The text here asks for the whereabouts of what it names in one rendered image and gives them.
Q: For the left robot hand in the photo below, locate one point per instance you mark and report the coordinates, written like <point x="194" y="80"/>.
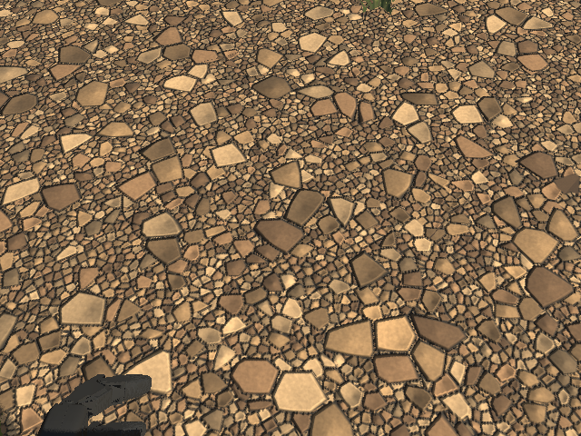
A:
<point x="70" y="416"/>

